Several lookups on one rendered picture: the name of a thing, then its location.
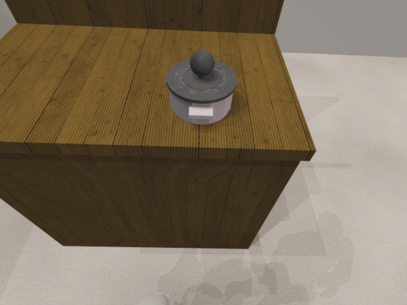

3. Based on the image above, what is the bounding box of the pot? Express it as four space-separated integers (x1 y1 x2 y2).
169 90 233 125

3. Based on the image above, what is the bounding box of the lid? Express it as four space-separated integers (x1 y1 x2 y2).
166 59 237 104

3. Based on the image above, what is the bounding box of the knob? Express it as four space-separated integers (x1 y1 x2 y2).
190 50 215 76

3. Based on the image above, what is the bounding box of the table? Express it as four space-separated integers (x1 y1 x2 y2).
0 0 316 249

